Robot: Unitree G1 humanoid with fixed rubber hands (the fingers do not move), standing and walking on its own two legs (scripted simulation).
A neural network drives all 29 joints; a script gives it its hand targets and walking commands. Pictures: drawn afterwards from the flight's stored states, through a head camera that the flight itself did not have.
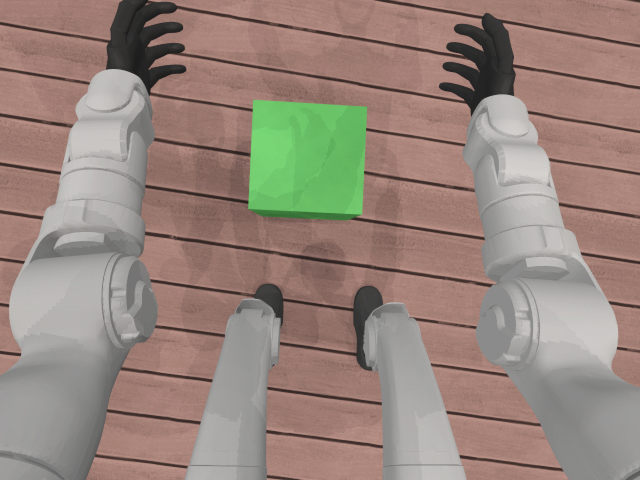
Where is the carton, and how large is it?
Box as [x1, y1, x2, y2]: [248, 100, 366, 219]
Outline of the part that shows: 253,100 248,208 264,216 348,219 361,214 366,107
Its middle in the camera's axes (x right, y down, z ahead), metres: -0.02 -0.15 +0.84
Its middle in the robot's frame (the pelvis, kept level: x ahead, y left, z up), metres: +0.50 +0.03 -0.52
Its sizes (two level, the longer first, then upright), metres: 0.210 0.200 0.250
